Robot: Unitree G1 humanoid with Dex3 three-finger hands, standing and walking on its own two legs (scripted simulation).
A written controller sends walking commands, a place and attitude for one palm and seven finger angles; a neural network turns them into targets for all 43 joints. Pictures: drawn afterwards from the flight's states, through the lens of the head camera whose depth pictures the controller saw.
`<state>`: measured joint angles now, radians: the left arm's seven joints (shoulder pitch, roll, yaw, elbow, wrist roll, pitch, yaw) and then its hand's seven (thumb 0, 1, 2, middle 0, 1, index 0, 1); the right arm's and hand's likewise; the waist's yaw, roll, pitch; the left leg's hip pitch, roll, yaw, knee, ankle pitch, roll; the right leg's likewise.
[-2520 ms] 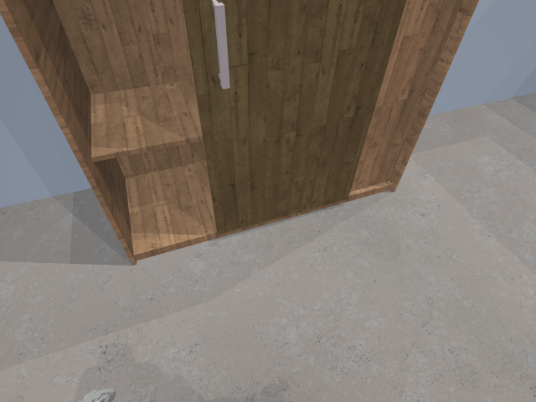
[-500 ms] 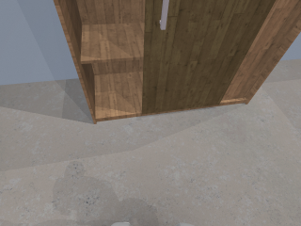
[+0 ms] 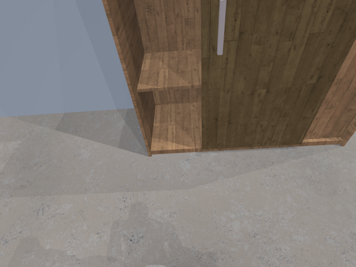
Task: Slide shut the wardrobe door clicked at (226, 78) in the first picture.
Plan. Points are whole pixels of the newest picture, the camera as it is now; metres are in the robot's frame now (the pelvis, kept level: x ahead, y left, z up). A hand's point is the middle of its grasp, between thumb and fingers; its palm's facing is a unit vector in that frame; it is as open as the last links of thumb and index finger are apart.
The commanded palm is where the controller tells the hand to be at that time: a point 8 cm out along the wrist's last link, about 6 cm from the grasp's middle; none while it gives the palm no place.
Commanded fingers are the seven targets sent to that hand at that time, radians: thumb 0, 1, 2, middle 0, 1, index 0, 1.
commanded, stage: take the last steps up to it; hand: right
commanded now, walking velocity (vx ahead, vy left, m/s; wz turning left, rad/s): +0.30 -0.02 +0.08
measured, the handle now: (220, 26) +0.98 -0.14 +0.12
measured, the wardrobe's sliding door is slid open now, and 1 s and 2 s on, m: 0.37 0.37 0.37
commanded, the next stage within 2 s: come to a stop and stand still in 1.30 s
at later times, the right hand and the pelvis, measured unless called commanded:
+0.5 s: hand out of the picture +0.17 -0.16 -0.17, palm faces +0.06 +0.98 -0.18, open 7.1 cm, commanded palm none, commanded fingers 0.00 -0.90 -0.90 0.20 0.30 0.20 0.30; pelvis +0.09 +0.02 -0.01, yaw +0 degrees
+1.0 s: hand (277, 223) +0.29 -0.25 -0.18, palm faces +0.06 +0.99 -0.14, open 7.4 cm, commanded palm none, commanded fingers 0.00 -0.90 -0.90 0.20 0.30 0.20 0.30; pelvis +0.28 -0.08 +0.00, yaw +1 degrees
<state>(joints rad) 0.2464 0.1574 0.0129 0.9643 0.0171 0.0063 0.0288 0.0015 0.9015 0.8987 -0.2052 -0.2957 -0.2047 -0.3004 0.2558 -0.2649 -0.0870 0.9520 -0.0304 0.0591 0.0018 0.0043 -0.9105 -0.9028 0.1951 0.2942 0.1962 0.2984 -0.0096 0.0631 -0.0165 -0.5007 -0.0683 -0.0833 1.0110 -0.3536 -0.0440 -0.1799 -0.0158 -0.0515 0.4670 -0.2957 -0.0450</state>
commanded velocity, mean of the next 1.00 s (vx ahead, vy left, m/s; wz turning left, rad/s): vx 0.30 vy -0.03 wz -0.01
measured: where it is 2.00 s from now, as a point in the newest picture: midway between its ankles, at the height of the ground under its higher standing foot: (203, 232)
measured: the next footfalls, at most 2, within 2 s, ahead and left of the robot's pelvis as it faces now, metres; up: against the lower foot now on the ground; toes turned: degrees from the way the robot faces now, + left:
left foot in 0.36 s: +0.09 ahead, +0.14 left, +0.00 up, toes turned +9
right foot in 0.72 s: +0.31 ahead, -0.14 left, +0.00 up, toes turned -10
